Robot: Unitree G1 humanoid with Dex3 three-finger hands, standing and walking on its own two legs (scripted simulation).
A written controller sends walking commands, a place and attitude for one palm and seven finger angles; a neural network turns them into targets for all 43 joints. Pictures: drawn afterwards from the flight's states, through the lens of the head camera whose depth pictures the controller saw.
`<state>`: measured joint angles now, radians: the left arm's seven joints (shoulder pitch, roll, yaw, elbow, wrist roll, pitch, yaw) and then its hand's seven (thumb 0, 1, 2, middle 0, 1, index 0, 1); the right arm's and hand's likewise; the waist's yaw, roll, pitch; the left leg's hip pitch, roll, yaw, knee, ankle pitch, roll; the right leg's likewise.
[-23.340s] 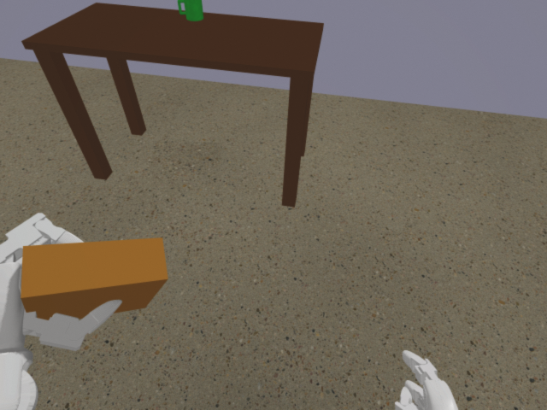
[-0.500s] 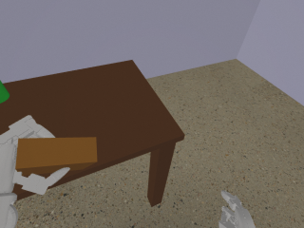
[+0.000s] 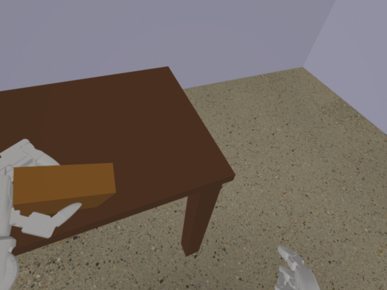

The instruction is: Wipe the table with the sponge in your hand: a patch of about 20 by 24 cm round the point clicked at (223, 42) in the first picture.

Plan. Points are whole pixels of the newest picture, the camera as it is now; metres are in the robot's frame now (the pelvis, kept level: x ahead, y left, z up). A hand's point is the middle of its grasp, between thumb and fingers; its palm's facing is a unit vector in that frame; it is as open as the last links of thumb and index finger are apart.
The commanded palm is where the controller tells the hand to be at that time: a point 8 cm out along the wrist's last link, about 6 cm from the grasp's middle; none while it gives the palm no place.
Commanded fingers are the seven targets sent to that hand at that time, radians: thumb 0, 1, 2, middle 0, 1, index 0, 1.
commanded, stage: look again from close up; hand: left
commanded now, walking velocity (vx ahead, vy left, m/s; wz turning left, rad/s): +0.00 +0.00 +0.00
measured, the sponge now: (78, 189) +0.24 +0.22 +0.12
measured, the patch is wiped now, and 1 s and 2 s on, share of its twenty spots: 0.00 0.00 0.00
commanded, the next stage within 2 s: come to a stop and stand still in 0.14 s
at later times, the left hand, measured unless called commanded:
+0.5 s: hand (34, 178) +0.23 +0.27 +0.16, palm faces +0.40 -0.85 -0.34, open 9.1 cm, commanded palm +0.17 +0.30 +0.17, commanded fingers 0.00 0.10 1.30 -1.20 -1.60 -1.20 -1.60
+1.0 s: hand (37, 187) +0.22 +0.26 +0.16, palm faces +0.40 -0.85 -0.34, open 9.1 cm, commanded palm +0.16 +0.29 +0.17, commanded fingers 0.00 0.10 1.30 -1.20 -1.60 -1.20 -1.60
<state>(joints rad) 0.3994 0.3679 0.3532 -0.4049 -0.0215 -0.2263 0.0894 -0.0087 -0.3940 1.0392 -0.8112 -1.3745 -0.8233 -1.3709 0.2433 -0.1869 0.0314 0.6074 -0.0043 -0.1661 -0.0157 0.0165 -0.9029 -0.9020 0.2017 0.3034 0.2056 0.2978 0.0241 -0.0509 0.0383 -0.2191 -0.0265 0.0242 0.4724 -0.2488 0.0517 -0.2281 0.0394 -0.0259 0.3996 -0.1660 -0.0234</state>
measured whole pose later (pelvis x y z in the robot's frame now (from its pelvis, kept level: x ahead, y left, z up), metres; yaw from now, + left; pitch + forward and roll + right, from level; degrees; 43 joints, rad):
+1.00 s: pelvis +0.00 +0.01 +0.00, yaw +1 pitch -2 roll -2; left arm 0.42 0.36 0.34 -0.46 -0.02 -0.21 0.11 -0.01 -0.40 1.04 -0.81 -1.38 -0.82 -1.38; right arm 0.23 -0.20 0.01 0.60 0.00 -0.13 -0.03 0.02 -0.90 -0.90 0.20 0.30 0.21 0.30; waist 0.02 -0.04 0.04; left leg -0.18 -0.04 0.02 0.46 -0.25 0.06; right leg -0.18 0.03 -0.03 0.38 -0.17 -0.01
